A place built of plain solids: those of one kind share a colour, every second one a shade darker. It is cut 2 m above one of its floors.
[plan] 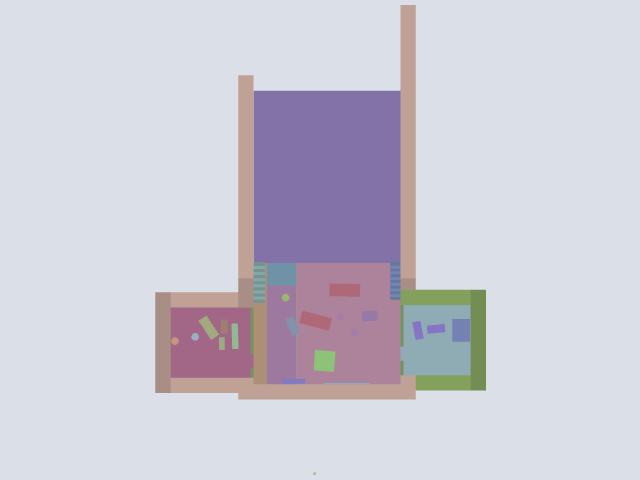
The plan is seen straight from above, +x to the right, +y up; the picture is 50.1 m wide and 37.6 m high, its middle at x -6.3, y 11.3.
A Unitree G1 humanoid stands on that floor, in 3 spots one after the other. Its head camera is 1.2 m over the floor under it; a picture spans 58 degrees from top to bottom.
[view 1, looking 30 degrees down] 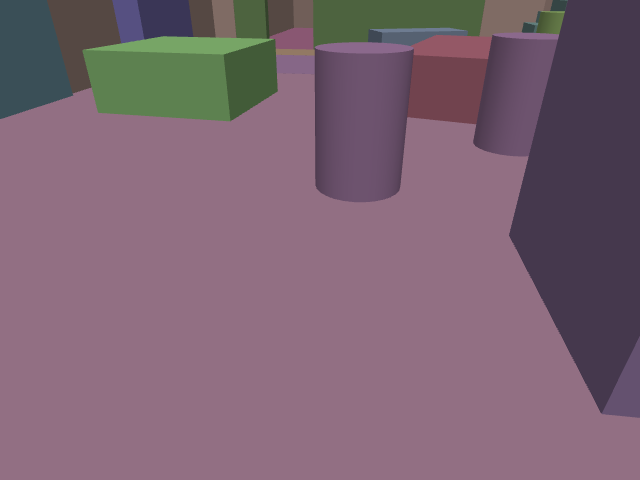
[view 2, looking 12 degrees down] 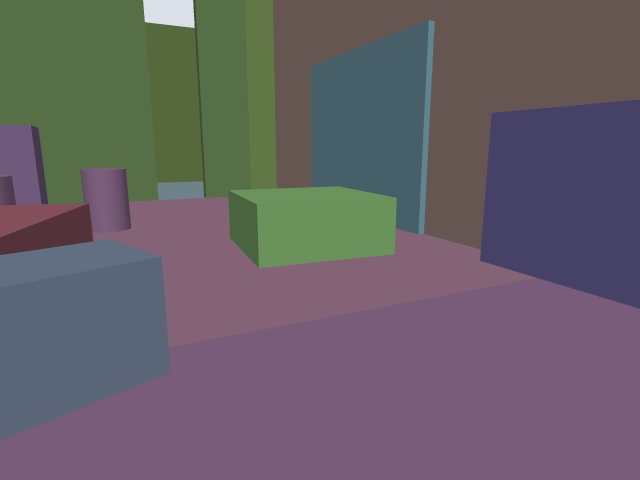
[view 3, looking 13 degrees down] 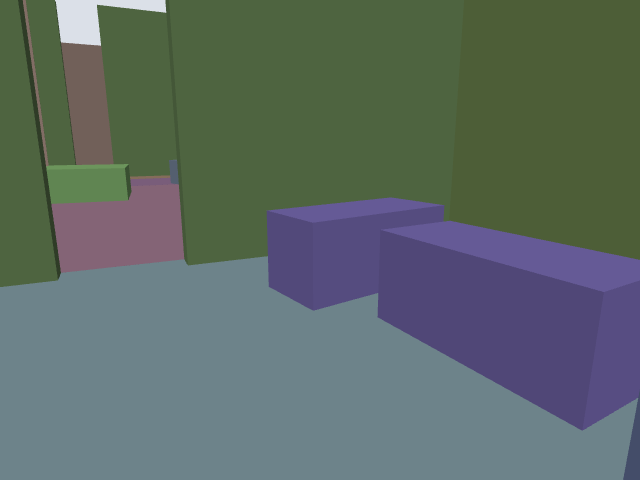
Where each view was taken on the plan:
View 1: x -0.72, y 4.21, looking -171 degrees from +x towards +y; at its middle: floor_gearfloor0a_concrete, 2.40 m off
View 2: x -10.78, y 3.99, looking -26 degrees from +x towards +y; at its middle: dustheap_gear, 4.61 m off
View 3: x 4.50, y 2.40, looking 155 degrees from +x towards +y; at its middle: barrow_chiproom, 3.04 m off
